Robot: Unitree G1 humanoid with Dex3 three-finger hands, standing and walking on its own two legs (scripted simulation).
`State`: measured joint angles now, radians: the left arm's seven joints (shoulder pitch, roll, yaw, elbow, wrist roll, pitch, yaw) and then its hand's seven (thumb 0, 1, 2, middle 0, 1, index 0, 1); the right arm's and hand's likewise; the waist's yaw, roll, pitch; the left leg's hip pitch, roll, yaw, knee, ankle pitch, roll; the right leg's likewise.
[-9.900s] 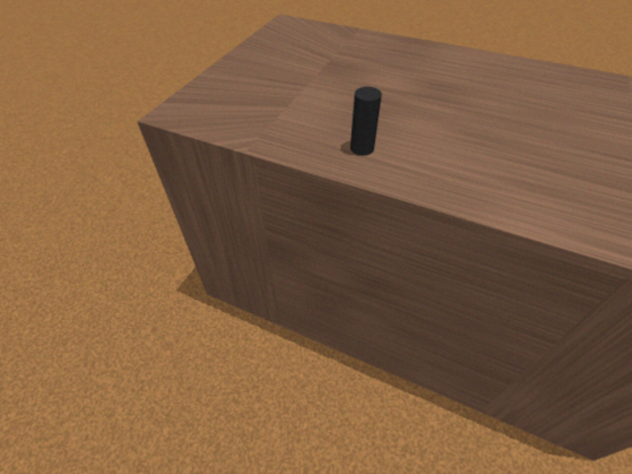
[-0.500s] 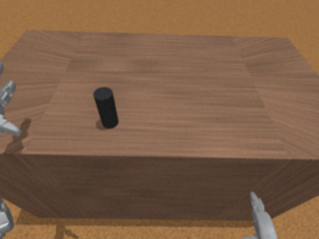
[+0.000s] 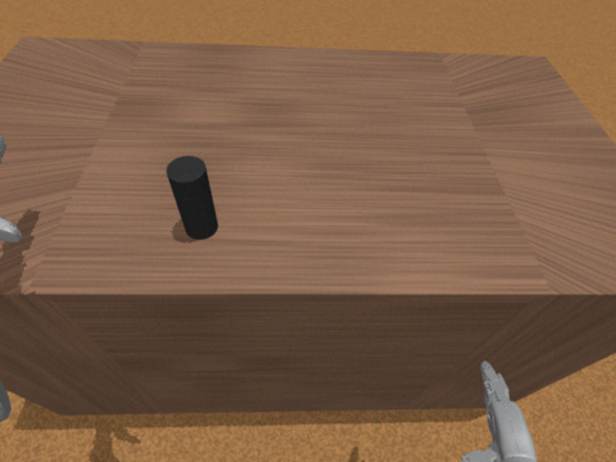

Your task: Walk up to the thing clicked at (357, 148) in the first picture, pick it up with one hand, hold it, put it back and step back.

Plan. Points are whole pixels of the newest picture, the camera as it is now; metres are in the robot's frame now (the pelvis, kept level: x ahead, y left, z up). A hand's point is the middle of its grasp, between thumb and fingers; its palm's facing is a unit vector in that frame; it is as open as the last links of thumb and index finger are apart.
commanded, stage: go down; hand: left
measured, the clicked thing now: (194, 200) +0.47 +0.14 +0.05
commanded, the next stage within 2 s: approach in 0.58 s
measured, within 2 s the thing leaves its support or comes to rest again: neither
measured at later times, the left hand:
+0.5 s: hand (6, 165) +0.44 +0.33 +0.16, palm faces +0.05 -1.00 +0.00, open 17.4 cm
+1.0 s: hand (55, 191) +0.44 +0.29 +0.11, palm faces -0.02 -1.00 +0.03, open 17.3 cm
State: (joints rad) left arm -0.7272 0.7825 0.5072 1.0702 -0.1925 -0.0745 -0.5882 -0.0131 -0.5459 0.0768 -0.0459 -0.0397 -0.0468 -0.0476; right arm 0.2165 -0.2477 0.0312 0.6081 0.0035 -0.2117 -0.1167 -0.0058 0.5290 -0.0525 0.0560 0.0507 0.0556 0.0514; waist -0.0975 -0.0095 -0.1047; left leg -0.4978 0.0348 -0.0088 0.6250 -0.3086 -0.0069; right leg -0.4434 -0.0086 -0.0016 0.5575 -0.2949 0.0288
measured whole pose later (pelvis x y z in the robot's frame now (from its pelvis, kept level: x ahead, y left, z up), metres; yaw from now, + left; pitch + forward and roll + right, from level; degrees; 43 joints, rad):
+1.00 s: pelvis +0.00 +0.00 -0.02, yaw +0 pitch +14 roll -2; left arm -0.78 0.73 0.45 1.13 -0.19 -0.13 -0.57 -0.01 -0.48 0.10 -0.03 -0.04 -0.02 -0.06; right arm 0.24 -0.23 0.06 0.50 -0.01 -0.20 -0.08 -0.01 0.56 -0.05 0.05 0.05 0.05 0.05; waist -0.12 -0.01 -0.13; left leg -0.65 0.04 -0.02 0.77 -0.37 0.00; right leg -0.59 0.00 -0.01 0.70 -0.36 0.03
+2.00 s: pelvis -0.01 -0.01 -0.05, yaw -2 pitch +18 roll -2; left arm -0.86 0.38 0.33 1.02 -0.09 -0.24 -0.09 -0.01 -0.55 0.14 -0.33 -0.22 -0.33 -0.23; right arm 0.34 -0.23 -0.07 0.15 -0.03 -0.02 0.02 -0.01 0.52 -0.05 0.06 0.05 0.05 0.05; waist -0.17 0.01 -0.11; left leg -0.84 0.06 0.00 0.97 -0.45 -0.02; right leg -0.81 0.02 0.02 0.93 -0.44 0.02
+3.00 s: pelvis -0.01 +0.00 -0.04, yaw -2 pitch +17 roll -2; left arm -0.90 0.38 0.30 1.01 -0.08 -0.19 -0.07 0.01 -0.08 1.18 -0.91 -1.14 -0.91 -1.14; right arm 0.34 -0.22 -0.06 0.20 -0.02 0.01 0.01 -0.01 0.52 -0.06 0.05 0.05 0.05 0.05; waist -0.15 0.02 -0.12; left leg -0.78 0.05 0.01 0.93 -0.44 -0.01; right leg -0.75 0.01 0.02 0.88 -0.42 0.03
